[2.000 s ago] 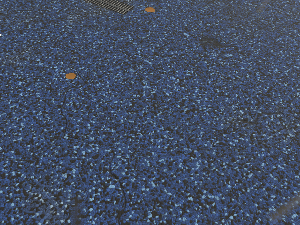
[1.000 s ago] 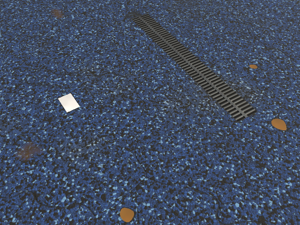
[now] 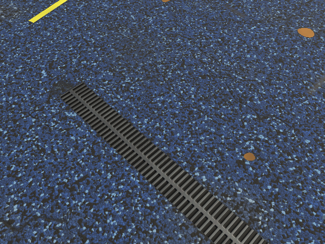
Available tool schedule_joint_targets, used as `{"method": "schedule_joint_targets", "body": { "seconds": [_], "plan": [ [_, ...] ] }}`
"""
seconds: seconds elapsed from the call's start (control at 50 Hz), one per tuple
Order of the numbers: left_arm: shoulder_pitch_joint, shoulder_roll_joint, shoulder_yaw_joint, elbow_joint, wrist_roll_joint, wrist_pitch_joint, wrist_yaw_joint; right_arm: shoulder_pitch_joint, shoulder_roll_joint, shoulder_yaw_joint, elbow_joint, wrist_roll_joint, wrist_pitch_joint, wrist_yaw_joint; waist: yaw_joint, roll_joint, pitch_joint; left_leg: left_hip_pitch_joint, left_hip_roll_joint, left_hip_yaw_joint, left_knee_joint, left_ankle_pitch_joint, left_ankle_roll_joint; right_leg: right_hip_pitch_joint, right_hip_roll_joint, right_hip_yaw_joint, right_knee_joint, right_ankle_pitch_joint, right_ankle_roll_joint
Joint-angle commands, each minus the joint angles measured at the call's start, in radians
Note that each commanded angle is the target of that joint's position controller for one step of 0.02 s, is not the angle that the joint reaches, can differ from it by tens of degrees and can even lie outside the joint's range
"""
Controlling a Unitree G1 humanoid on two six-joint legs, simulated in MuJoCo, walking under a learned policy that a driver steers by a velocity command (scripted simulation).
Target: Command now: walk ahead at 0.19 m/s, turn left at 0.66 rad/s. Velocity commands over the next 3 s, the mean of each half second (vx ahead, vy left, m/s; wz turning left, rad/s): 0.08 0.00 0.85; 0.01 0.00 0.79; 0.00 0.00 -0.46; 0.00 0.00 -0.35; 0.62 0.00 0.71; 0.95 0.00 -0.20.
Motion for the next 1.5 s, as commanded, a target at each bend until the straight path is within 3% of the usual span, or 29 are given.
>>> {"method": "schedule_joint_targets", "body": {
  "seconds": [0.02,0.08,0.12,0.14,0.16,0.18,0.22,0.3,0.38,0.56,0.58,0.6,0.62,0.66,0.7,0.76,0.82,0.92,1.0,1.02,1.04,1.06,1.1,1.14,1.24,1.34,1.46,1.48,1.5],
  "plan": [
    [-0.048,0.162,0.042,-0.075,-0.010,0.028,0.029,0.013,-0.048,-0.012,-0.066,-0.009,0.000,0.031,0.001,-0.084,-0.152,0.120,-0.039,0.090,-0.110,0.065,0.012,0.077,-0.269,0.004,0.034,0.794,0.000],
    [-0.106,0.172,0.048,-0.107,-0.022,0.061,0.030,0.115,-0.103,-0.038,-0.073,-0.014,0.006,0.050,-0.058,-0.108,-0.170,0.210,-0.102,0.142,-0.130,-0.095,0.071,0.086,-0.305,-0.004,0.213,0.960,0.001],
    [-0.175,0.157,0.043,-0.133,-0.033,0.070,0.021,0.333,-0.162,-0.071,-0.038,-0.014,-0.002,0.033,-0.187,-0.054,-0.221,0.475,-0.138,0.083,-0.307,0.013,0.162,-0.047,-0.254,-0.005,0.554,0.829,0.052],
    [-0.154,0.072,0.023,-0.155,-0.003,0.062,-0.002,0.311,-0.237,-0.087,-0.042,-0.023,-0.008,0.014,-0.114,0.198,-0.188,0.607,-0.003,-0.171,-0.308,0.553,0.231,-0.281,-0.098,0.014,0.801,-0.021,0.116],
    [-0.063,0.058,0.016,-0.189,0.014,0.055,-0.020,0.250,-0.292,-0.091,-0.102,-0.070,-0.020,0.012,-0.025,0.313,-0.338,0.810,0.190,-0.702,-0.381,0.525,0.494,-0.588,0.115,0.193,1.148,-0.444,0.179],
    [-0.049,0.130,0.023,-0.171,-0.003,0.033,-0.038,0.159,-0.289,-0.094,-0.160,-0.067,-0.025,0.019,-0.047,0.153,-0.441,0.820,0.230,-0.774,-0.470,0.245,0.485,-0.609,0.047,0.398,1.176,-0.376,0.149],
    [-0.158,0.157,0.037,-0.179,-0.004,0.025,-0.035,0.049,-0.190,-0.071,-0.193,-0.007,-0.015,0.007,-0.009,-0.079,-0.231,0.600,0.135,-0.585,-0.509,0.000,0.361,-0.624,-0.022,0.379,1.028,-0.231,0.135],
    [-0.176,0.107,0.037,-0.179,-0.003,0.044,-0.029,0.035,-0.163,-0.071,-0.238,-0.011,0.026,-0.031,0.007,-0.001,-0.199,0.442,-0.014,-0.425,-0.490,0.027,0.255,-0.479,-0.019,0.341,0.688,-0.135,0.160],
    [-0.180,0.090,0.036,-0.170,-0.014,0.047,-0.018,0.057,-0.191,-0.089,-0.258,-0.011,0.056,-0.058,-0.018,0.067,-0.247,0.465,-0.030,-0.455,-0.458,0.001,0.223,-0.446,0.004,0.362,0.522,-0.062,0.194],
    [-0.116,0.153,0.070,-0.148,-0.019,0.006,-0.040,-0.029,-0.183,-0.082,-0.321,-0.004,0.086,-0.041,-0.022,0.175,-0.220,0.432,-0.080,-0.600,-0.368,-0.112,0.165,-0.231,-0.007,0.373,0.125,0.039,0.150],
    [-0.075,0.170,0.079,-0.134,-0.015,0.005,-0.040,-0.040,-0.170,-0.075,-0.328,0.002,0.087,-0.038,-0.005,0.142,-0.224,0.378,-0.121,-0.575,-0.313,-0.200,0.137,-0.127,-0.054,0.375,0.013,0.135,0.132],
    [-0.077,0.220,0.090,-0.144,-0.002,0.014,-0.036,0.037,-0.114,-0.058,-0.320,-0.002,0.090,-0.035,-0.049,-0.029,-0.267,0.264,-0.211,-0.458,-0.126,-0.525,0.095,0.013,-0.249,0.526,-0.012,0.163,0.055],
    [-0.089,0.268,0.094,-0.153,0.033,0.027,-0.034,0.045,-0.131,-0.061,-0.351,0.003,0.082,-0.029,-0.081,-0.307,-0.225,0.085,-0.321,-0.248,0.114,-0.643,0.041,-0.008,-0.419,0.758,-0.066,0.263,-0.095],
    [-0.163,0.169,0.075,-0.203,0.027,0.025,-0.017,0.047,-0.258,-0.095,-0.310,-0.009,0.069,-0.014,-0.074,-0.196,-0.161,0.019,-0.177,-0.197,0.365,-0.494,-0.020,-0.078,-0.415,0.667,-0.055,0.182,-0.116],
    [-0.173,0.151,0.064,-0.217,0.002,0.040,0.005,0.072,-0.213,-0.082,-0.280,-0.013,0.086,-0.016,-0.063,-0.116,-0.124,-0.008,-0.148,-0.150,0.483,-0.385,-0.042,-0.091,-0.320,0.505,-0.034,0.142,-0.061],
    [-0.099,0.177,0.063,-0.206,0.015,0.054,0.019,0.004,-0.153,-0.054,-0.315,0.006,0.085,-0.011,-0.010,-0.134,-0.102,-0.062,-0.083,-0.047,0.433,-0.327,-0.066,-0.042,-0.299,0.374,-0.052,0.245,-0.080],
    [-0.016,0.208,0.071,-0.187,0.017,0.063,0.007,-0.058,-0.120,-0.035,-0.341,-0.007,0.077,-0.014,0.039,-0.149,-0.155,-0.031,-0.050,-0.040,0.299,-0.374,-0.086,0.046,-0.337,0.362,-0.035,0.346,-0.126],
    [-0.042,0.248,0.083,-0.182,-0.009,0.067,-0.025,-0.027,-0.107,-0.022,-0.312,-0.015,0.072,-0.010,0.020,-0.198,-0.201,0.206,-0.074,0.021,0.026,-0.398,-0.057,-0.012,-0.356,0.283,0.003,0.449,-0.123],
    [-0.015,0.207,0.062,-0.142,-0.046,0.062,-0.030,0.061,-0.091,-0.023,-0.255,-0.019,0.073,0.000,-0.030,-0.185,-0.202,0.482,-0.115,0.036,-0.433,-0.163,0.033,-0.090,-0.333,0.260,0.122,0.405,-0.046],
    [0.043,0.140,0.036,-0.118,-0.031,0.052,-0.042,0.078,-0.106,-0.021,-0.247,-0.025,0.071,-0.006,-0.020,-0.095,-0.235,0.665,-0.039,-0.066,-0.481,-0.015,0.061,-0.211,-0.283,0.224,0.184,0.247,0.036],
    [0.063,0.047,-0.005,-0.145,0.035,0.035,-0.068,0.082,-0.165,-0.021,-0.259,-0.044,0.072,-0.021,0.020,0.205,-0.286,0.832,0.224,-0.325,-0.398,0.433,0.143,-0.414,-0.188,0.144,0.375,-0.247,0.136],
    [0.025,0.095,0.013,-0.143,0.006,0.037,-0.062,0.058,-0.115,-0.008,-0.247,-0.082,0.057,-0.015,-0.025,0.218,-0.296,0.636,0.296,-0.316,-0.423,0.328,0.284,-0.408,-0.180,0.220,0.450,-0.380,0.170],
    [-0.010,0.207,0.053,-0.139,-0.037,0.058,-0.046,-0.013,-0.143,-0.025,-0.232,-0.077,0.030,-0.012,-0.031,0.182,-0.168,0.549,0.200,-0.201,-0.457,0.169,0.260,-0.455,-0.149,0.231,0.634,-0.313,0.185],
    [0.042,0.233,0.076,-0.112,-0.035,0.087,-0.024,-0.047,-0.162,-0.033,-0.222,-0.056,0.024,-0.027,-0.020,0.171,-0.124,0.503,0.196,-0.139,-0.470,0.204,0.245,-0.498,-0.131,0.263,0.806,-0.256,0.199],
    [0.032,0.159,0.068,-0.156,-0.035,0.113,-0.014,-0.073,-0.074,-0.012,-0.209,-0.058,0.031,-0.061,-0.018,0.118,-0.115,0.557,0.205,-0.026,-0.496,0.088,0.234,-0.582,-0.159,0.238,0.813,-0.107,0.239],
    [-0.001,0.116,0.046,-0.236,-0.026,0.112,-0.058,-0.070,-0.136,-0.043,-0.189,-0.050,0.037,-0.057,-0.036,0.111,-0.151,0.581,0.255,0.038,-0.469,0.141,0.248,-0.473,-0.188,0.179,0.579,-0.118,0.207],
    [0.065,0.147,0.074,-0.271,-0.034,0.138,-0.078,-0.096,-0.165,-0.067,-0.164,0.000,0.028,-0.021,0.018,0.105,-0.166,0.546,0.269,0.144,-0.305,0.162,0.140,-0.257,-0.131,0.091,0.281,-0.025,0.100],
    [0.121,0.176,0.091,-0.257,-0.030,0.136,-0.065,-0.047,-0.141,-0.065,-0.136,0.001,0.028,-0.013,0.037,0.036,-0.182,0.486,0.212,0.196,-0.178,0.097,0.083,-0.134,-0.098,0.116,0.177,0.098,0.061],
    [0.197,0.301,0.132,-0.257,-0.029,0.127,-0.042,-0.041,-0.109,-0.058,-0.148,-0.024,0.026,-0.010,0.057,-0.190,-0.192,0.250,0.100,0.261,0.118,-0.166,-0.008,0.064,-0.230,0.368,0.092,0.519,-0.026]
  ]
}}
